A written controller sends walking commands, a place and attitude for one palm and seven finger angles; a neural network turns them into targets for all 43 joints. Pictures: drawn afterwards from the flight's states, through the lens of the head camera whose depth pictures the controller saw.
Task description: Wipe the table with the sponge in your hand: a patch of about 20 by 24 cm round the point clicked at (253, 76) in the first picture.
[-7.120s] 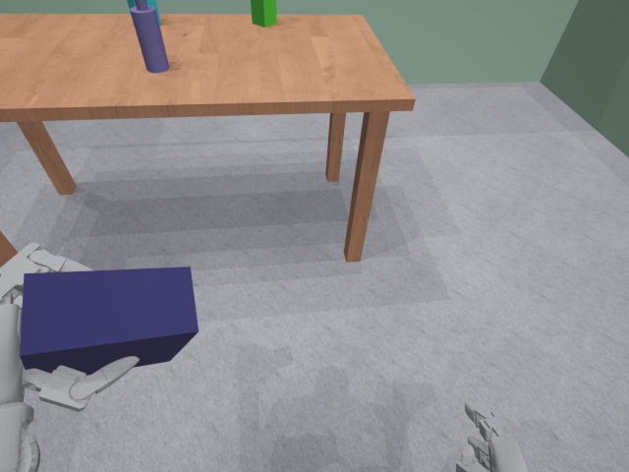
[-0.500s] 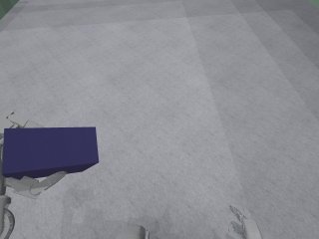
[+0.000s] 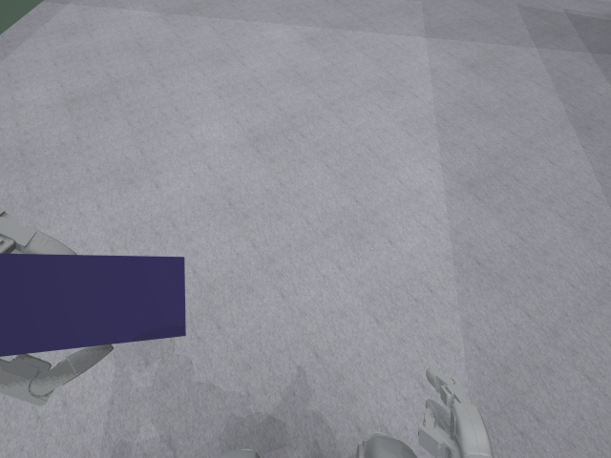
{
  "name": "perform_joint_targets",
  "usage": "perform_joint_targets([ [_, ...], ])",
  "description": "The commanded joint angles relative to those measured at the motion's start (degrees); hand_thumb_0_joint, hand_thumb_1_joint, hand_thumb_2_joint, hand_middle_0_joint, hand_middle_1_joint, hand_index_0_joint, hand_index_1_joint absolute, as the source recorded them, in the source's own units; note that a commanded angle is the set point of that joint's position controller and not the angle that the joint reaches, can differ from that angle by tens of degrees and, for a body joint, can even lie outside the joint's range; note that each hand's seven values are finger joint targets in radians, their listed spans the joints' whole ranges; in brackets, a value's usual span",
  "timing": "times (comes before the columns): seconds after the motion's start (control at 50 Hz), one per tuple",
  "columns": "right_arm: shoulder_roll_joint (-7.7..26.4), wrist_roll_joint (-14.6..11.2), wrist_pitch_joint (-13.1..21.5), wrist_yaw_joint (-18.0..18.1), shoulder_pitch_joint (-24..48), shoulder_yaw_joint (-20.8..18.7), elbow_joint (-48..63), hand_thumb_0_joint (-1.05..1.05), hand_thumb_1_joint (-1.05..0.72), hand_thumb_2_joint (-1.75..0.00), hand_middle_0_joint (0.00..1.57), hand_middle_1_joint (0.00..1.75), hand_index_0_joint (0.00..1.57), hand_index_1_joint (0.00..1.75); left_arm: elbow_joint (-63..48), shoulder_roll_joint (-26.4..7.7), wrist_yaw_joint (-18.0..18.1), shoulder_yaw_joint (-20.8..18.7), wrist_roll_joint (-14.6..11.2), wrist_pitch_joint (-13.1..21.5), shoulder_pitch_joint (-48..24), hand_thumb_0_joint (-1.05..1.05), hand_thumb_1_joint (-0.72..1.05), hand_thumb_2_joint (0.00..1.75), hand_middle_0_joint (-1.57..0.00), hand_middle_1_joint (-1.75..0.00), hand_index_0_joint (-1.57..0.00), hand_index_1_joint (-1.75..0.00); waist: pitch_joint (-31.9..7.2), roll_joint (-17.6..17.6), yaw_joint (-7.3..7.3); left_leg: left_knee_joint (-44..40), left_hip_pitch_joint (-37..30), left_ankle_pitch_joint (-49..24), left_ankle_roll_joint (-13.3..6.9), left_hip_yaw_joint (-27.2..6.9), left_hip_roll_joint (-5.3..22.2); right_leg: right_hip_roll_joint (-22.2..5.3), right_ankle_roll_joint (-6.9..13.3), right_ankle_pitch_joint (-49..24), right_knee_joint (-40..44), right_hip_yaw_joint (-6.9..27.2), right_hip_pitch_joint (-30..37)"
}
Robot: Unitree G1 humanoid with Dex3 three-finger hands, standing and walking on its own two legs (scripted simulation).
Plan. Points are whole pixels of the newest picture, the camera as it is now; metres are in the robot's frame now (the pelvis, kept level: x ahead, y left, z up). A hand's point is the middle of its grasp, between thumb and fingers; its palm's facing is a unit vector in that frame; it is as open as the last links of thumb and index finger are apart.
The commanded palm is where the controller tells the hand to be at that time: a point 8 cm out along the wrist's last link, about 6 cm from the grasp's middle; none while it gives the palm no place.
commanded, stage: turn to face it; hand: left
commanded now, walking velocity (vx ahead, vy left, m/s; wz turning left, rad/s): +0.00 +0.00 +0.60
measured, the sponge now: (112, 304) +0.23 +0.19 +0.16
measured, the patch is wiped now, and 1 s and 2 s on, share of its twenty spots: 0.00 0.00 0.00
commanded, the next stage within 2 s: none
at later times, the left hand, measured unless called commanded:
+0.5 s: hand out of the picture +0.12 +0.25 +0.18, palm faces +0.61 -0.66 -0.44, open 10.5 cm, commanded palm +0.05 +0.27 +0.18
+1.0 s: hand out of the picture -0.04 +0.19 +0.17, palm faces +0.80 -0.43 -0.43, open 10.5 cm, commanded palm -0.11 +0.19 +0.18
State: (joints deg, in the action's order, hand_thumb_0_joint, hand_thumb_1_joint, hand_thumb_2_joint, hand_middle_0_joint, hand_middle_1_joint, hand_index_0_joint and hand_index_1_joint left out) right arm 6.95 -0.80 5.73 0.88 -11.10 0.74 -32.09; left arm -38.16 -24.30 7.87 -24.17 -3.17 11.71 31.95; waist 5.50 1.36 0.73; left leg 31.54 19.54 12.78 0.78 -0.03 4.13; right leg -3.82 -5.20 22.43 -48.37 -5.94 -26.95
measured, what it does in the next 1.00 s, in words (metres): steps to the right, turning left: right foot, then left foot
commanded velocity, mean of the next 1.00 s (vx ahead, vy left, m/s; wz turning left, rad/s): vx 0.00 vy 0.00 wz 0.60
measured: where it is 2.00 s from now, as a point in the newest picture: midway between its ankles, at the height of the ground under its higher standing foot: outside the picture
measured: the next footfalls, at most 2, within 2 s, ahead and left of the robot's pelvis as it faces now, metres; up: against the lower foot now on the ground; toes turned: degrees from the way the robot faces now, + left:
right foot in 0.08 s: +0.09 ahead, -0.14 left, +0.00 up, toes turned -4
left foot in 0.44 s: -0.02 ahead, +0.10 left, +0.00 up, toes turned +23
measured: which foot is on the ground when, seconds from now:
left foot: down 0.00-0.10, up 0.12-0.42, down 0.44-0.74, up 0.76-1.00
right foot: up 0.00-0.06, down 0.08-0.44, up 0.46-0.70, down 0.72-1.00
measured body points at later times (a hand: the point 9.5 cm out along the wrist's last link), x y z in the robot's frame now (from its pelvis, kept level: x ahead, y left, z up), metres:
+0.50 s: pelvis -0.02 -0.04 -0.01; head +0.01 -0.02 +0.43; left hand +0.09 +0.28 +0.20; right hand +0.24 -0.24 -0.07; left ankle -0.06 +0.08 -0.74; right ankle +0.03 -0.14 -0.71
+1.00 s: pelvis -0.07 -0.13 +0.01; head -0.05 -0.13 +0.46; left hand -0.08 +0.20 +0.19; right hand +0.21 -0.23 -0.08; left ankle -0.17 -0.03 -0.67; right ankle +0.03 -0.16 -0.74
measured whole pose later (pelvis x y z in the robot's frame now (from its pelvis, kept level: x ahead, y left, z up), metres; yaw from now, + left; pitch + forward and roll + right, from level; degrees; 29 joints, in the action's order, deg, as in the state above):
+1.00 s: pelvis -0.07 -0.13 +0.01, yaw +36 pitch -2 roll +3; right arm 13.7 0.7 3.4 5.1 -11.2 -1.0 -34.8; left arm -28.1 -20.2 8.8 -18.7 -1.8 7.7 27.3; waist 3.5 -1.7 -0.1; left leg 55.6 21.8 26.3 2.7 5.0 1.7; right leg -7.2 3.4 10.0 -27.2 -13.6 -15.7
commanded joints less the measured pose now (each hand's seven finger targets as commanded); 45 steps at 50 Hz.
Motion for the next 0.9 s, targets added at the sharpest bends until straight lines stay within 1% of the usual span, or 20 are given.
perform_joint_targets([
  [0.0,10.87,-0.05,2.81,1.76,2.90,-3.82,6.17,0.00,-0.90,-0.90,0.20,0.30,0.20,0.30,-5.56,-5.63,0.64,-5.19,-1.08,1.16,-2.22,0.00,0.10,1.30,-1.20,-1.60,-1.20,-1.60,-12.01,11.53,-1.20,-5.77,-4.58,-17.84,-8.03,-8.76,10.17,3.20,-0.77,-2.31,12.14,-2.50,11.96],
  [0.04,10.09,-0.27,2.59,2.04,3.70,-3.12,5.97,0.00,-0.90,-0.90,0.20,0.30,0.20,0.30,-4.29,-5.23,0.62,-3.79,-0.21,0.19,-7.72,0.00,0.10,1.30,-1.20,-1.60,-1.20,-1.60,-11.61,3.66,-1.70,2.17,-0.49,-6.11,-4.34,-6.66,6.07,-0.14,0.35,-10.60,26.01,-0.40,18.92],
  [0.08,8.35,-0.11,2.58,2.84,5.11,-2.10,7.01,0.00,-0.90,-0.90,0.20,0.30,0.20,0.30,-2.85,-11.44,1.82,-6.24,0.30,-1.02,-11.77,0.00,0.10,1.30,-1.20,-1.60,-1.20,-1.60,-11.32,-17.61,-1.70,28.94,14.78,22.90,1.29,1.04,-5.46,-23.32,10.47,-33.88,30.14,23.41,24.35],
  [0.1,10.15,0.12,2.84,2.92,3.36,-3.30,5.72,0.00,-0.90,-0.90,0.20,0.30,0.20,0.30,-0.51,-8.20,2.02,-3.74,-0.24,-1.59,-11.18,0.00,0.10,1.30,-1.20,-1.60,-1.20,-1.60,-12.26,-19.30,-1.46,39.62,12.91,20.02,1.71,-2.47,-3.89,-24.87,11.73,-30.73,30.88,23.39,20.72],
  [0.14,8.69,0.55,1.61,2.86,6.86,-2.38,5.54,0.00,-0.90,-0.90,0.20,0.30,0.20,0.30,-2.28,-7.77,1.57,-3.53,0.34,-0.78,-9.83,0.00,0.10,1.30,-1.20,-1.60,-1.20,-1.60,-9.47,-13.23,-1.38,46.99,14.36,14.40,3.35,-1.54,-2.08,-20.40,11.89,-30.86,28.74,14.14,18.33],
  [0.2,8.80,0.75,0.70,4.09,9.19,-2.24,6.32,0.00,-0.90,-0.90,0.20,0.30,0.20,0.30,-6.16,-8.04,2.09,-3.96,0.73,0.57,-9.95,0.00,0.10,1.30,-1.20,-1.60,-1.20,-1.60,-10.43,-10.41,-1.26,35.28,9.35,14.37,3.52,1.57,-0.79,-18.09,11.03,-34.10,27.35,3.05,18.87],
  [0.3,8.55,1.70,-0.28,4.50,6.91,-2.86,8.82,0.00,-0.90,-0.90,0.20,0.30,0.20,0.30,-9.58,-8.55,3.63,-6.16,0.40,0.63,-4.16,0.00,0.10,1.30,-1.20,-1.60,-1.20,-1.60,-13.24,-11.08,-3.14,13.42,2.86,16.19,2.02,6.90,-1.05,-19.67,12.04,-33.85,24.76,1.86,21.21],
  [0.38,9.30,1.27,-1.43,3.97,2.78,-3.75,9.39,0.00,-0.90,-0.90,0.20,0.30,0.20,0.30,-9.62,-6.60,3.66,-5.07,-0.55,0.82,-3.11,0.00,0.10,1.30,-1.20,-1.60,-1.20,-1.60,-15.72,-3.54,0.42,-7.03,-8.37,-0.01,1.37,8.05,-2.92,-15.95,6.62,-31.59,9.49,-2.96,18.23],
  [0.4,11.05,1.04,-1.08,3.93,2.86,-4.32,9.82,0.00,-0.90,-0.90,0.20,0.30,0.20,0.30,-11.62,-7.04,3.45,-4.92,-1.03,1.59,-3.93,0.00,0.10,1.30,-1.20,-1.60,-1.20,-1.60,-15.78,5.89,0.70,-9.62,-13.30,-15.13,-2.30,-1.65,4.21,-10.64,3.53,-18.95,-0.62,-4.60,10.24],
  [0.42,13.01,0.84,-0.07,3.44,3.18,-4.91,10.25,0.00,-0.90,-0.90,0.20,0.30,0.20,0.30,-12.70,-7.53,2.81,-4.62,-1.39,2.85,-4.12,0.00,0.10,1.30,-1.20,-1.60,-1.20,-1.60,-13.37,19.53,-0.39,-10.48,-17.43,-43.31,-9.79,-19.69,17.64,-2.71,0.18,9.84,-10.47,-3.62,-3.29],
  [0.44,12.18,0.72,0.72,2.68,1.32,-4.73,8.31,0.00,-0.90,-0.90,0.20,0.30,0.20,0.30,-6.08,-7.14,1.58,-5.22,0.06,3.12,-1.52,0.00,0.10,1.30,-1.20,-1.60,-1.20,-1.60,-10.41,17.25,-0.44,-9.30,-16.82,-48.58,-13.54,-24.25,20.70,-2.31,0.82,16.84,-15.45,1.35,-9.45],
  [0.46,12.33,0.48,1.32,2.35,1.76,-5.27,8.33,0.00,-0.90,-0.90,0.20,0.30,0.20,0.30,-8.38,-8.67,1.15,-5.79,0.98,3.50,-3.38,0.00,0.10,1.30,-1.20,-1.60,-1.20,-1.60,-11.05,16.89,-0.11,-6.95,-17.54,-48.69,-14.14,-22.90,18.96,-2.43,0.38,15.48,-16.05,3.44,-11.30],
  [0.54,12.16,-0.29,3.11,0.70,2.32,-5.00,7.11,0.00,-0.90,-0.90,0.20,0.30,0.20,0.30,-13.04,-5.94,0.80,-3.06,0.25,2.81,-3.43,0.00,0.10,1.30,-1.20,-1.60,-1.20,-1.60,-10.75,15.75,-0.02,-7.52,-8.41,-32.02,-8.87,-10.03,9.71,0.83,-0.15,3.37,-4.81,0.68,1.03],
  [0.66,11.46,-0.08,3.34,1.23,2.66,-3.71,6.39,0.00,-0.90,-0.90,0.20,0.30,0.20,0.30,-7.02,-6.64,0.71,-4.53,-0.53,0.35,-4.24,0.00,0.10,1.30,-1.20,-1.60,-1.20,-1.60,-10.74,11.06,-1.08,-4.89,-1.94,-16.97,-7.17,-13.03,8.35,4.13,-0.38,-2.46,15.51,-0.18,16.04],
  [0.68,10.68,-0.30,3.11,1.40,3.68,-3.28,6.32,0.00,-0.90,-0.90,0.20,0.30,0.20,0.30,-5.47,-6.18,0.55,-4.12,-0.42,0.26,-5.84,0.00,0.10,1.30,-1.20,-1.60,-1.20,-1.60,-10.89,8.01,-1.76,-1.39,0.15,-11.45,-5.63,-11.94,6.78,2.44,0.07,-6.99,23.77,0.77,19.77],
  [0.7,9.58,-0.54,2.71,1.64,3.33,-2.80,6.16,0.00,-0.90,-0.90,0.20,0.30,0.20,0.30,-3.44,-8.08,0.84,-4.86,0.36,-0.09,-8.17,0.00,0.10,1.30,-1.20,-1.60,-1.20,-1.60,-10.78,-2.43,-1.53,6.73,5.75,2.02,-2.41,-6.70,1.89,-5.85,2.93,-14.27,30.10,7.23,24.02],
  [0.72,8.55,-0.69,2.60,2.21,4.38,-2.68,7.28,0.00,-0.90,-0.90,0.20,0.30,0.20,0.30,-1.15,-11.12,1.65,-6.77,0.08,-1.33,-9.54,0.00,0.10,1.30,-1.20,-1.60,-1.20,-1.60,-10.56,-19.56,-1.54,25.02,13.66,19.59,1.51,0.04,-5.87,-20.63,9.55,-18.97,32.78,25.09,22.53],
  [0.76,10.09,0.08,2.18,2.48,4.80,-3.43,6.02,0.00,-0.90,-0.90,0.20,0.30,0.20,0.30,1.92,-8.86,1.94,-5.55,-0.50,-2.25,-7.65,0.00,0.10,1.30,-1.20,-1.60,-1.20,-1.60,-9.03,-14.15,-1.25,40.56,11.69,15.49,2.45,-3.75,-4.04,-21.03,11.17,-15.93,33.31,23.28,15.13],
  [0.8,8.37,0.40,0.62,2.86,6.82,-1.86,5.50,0.00,-0.90,-0.90,0.20,0.30,0.20,0.30,1.31,-6.61,1.05,-3.17,-0.08,-1.07,-8.06,0.00,0.10,1.30,-1.20,-1.60,-1.20,-1.60,-7.29,-10.65,-0.98,45.83,11.82,10.78,3.63,-1.35,-3.05,-16.64,10.50,-14.79,32.67,11.06,13.00],
  [0.88,9.64,1.17,0.84,4.44,7.52,-2.48,5.64,0.00,-0.90,-0.90,0.20,0.30,0.20,0.30,-1.43,-7.55,1.92,-2.76,0.77,0.31,-10.76,0.00,0.10,1.30,-1.20,-1.60,-1.20,-1.60,-8.32,-9.04,-1.47,31.48,6.00,12.20,2.99,2.63,-1.63,-16.21,10.55,-12.16,33.77,4.34,14.36],
])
